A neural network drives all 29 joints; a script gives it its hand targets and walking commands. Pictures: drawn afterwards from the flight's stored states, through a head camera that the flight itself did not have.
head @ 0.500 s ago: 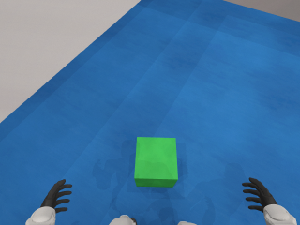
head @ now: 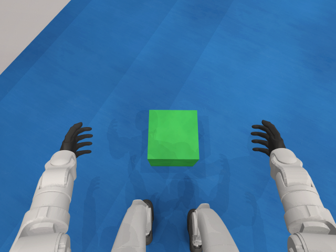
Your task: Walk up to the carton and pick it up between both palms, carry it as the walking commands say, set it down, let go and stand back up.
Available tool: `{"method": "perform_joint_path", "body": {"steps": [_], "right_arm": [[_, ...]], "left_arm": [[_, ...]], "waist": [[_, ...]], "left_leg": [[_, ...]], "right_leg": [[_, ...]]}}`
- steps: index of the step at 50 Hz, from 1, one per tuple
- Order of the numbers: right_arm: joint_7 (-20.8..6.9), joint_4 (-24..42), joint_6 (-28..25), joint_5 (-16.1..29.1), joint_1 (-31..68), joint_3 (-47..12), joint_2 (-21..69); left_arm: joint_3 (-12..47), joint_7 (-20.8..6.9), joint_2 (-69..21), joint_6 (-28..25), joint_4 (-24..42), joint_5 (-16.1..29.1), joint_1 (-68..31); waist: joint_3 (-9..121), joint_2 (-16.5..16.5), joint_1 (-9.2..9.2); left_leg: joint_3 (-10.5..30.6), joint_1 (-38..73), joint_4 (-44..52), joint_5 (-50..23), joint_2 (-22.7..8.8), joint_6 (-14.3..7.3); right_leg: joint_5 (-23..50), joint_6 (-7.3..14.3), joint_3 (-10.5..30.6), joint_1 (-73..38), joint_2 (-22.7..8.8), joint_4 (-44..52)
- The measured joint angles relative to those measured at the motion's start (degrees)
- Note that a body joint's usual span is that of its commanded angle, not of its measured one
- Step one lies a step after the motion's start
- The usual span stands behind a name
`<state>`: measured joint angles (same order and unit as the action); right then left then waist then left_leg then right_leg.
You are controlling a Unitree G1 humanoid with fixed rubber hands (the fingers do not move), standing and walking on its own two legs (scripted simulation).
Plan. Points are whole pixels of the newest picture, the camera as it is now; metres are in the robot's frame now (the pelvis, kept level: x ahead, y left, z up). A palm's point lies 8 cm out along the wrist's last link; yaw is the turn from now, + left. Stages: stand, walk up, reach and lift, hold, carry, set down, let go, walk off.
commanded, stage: reach and lift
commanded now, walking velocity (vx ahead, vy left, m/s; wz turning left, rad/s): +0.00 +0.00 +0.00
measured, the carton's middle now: (172, 140) +0.51 -0.01 -0.60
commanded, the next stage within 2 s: none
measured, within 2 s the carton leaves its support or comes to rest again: neither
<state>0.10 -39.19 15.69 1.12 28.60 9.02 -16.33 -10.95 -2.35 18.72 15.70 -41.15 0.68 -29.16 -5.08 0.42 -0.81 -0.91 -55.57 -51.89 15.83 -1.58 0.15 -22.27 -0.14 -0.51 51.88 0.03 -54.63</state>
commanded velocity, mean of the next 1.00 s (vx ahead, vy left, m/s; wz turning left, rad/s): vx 0.00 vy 0.00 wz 0.00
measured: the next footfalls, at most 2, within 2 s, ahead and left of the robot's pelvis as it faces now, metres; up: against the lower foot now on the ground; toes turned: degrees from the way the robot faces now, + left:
none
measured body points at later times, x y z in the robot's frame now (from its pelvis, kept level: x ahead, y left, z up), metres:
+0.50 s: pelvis -0.01 +0.01 -0.04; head +0.28 +0.01 +0.30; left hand +0.50 +0.21 -0.15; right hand +0.49 -0.22 -0.14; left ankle +0.08 +0.12 -0.68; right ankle +0.03 -0.12 -0.68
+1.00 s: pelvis -0.01 +0.00 -0.09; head +0.32 -0.01 +0.22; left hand +0.53 +0.20 -0.22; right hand +0.52 -0.21 -0.22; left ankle +0.08 +0.13 -0.68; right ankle +0.03 -0.12 -0.68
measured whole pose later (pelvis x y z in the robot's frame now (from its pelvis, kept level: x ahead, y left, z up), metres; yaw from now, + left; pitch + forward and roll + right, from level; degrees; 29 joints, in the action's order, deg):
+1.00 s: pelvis -0.01 +0.00 -0.09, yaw -2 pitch +51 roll +0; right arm 1.3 -50.9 8.2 -2.4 67.1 20.1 -14.2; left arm -23.8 -1.2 16.1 7.7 -53.8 -4.4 -68.0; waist 5.3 -0.3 0.0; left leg 0.7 -101.1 -68.4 17.8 -0.6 0.8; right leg -23.8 -0.9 2.0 98.5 2.0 -71.7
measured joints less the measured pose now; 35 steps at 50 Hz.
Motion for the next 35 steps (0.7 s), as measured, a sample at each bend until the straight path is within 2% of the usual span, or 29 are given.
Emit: {"method": "perform_joint_path", "body": {"steps": [17, 29, 35], "right_arm": [[-1.2, -10.1, -3.2, 2.6, 23.9, 5.2, -2.5], [-1.4, -12.8, -6.6, 0.2, 36.3, 9.3, -1.7], [-0.7, -12.0, -7.7, -2.1, 39.0, 10.8, 0.2]], "left_arm": [[-2.6, 3.1, -1.2, -1.4, -7.9, 1.0, -24.9], [-6.9, 3.9, -2.9, -4.6, -10.4, -1.7, -37.5], [-9.8, 3.4, -4.0, -6.0, -9.8, -4.1, -39.4]], "waist": [[2.0, -0.9, -0.19], [4.6, -0.6, 0.64], [6.3, -0.5, 0.83]], "left_leg": [[-0.1, -19.6, -3.5, -2.5, 0.6, -1.0], [0.0, -30.5, -5.4, -2.1, 0.6, -0.9], [0.5, -34.0, -5.0, -2.3, 0.6, -0.5]], "right_leg": [[2.6, -1.2, 1.0, 19.8, 0.0, -3.6], [2.4, -1.3, 1.7, 31.0, 0.5, -5.6], [2.8, -1.1, 2.0, 34.7, 1.1, -5.2]]}}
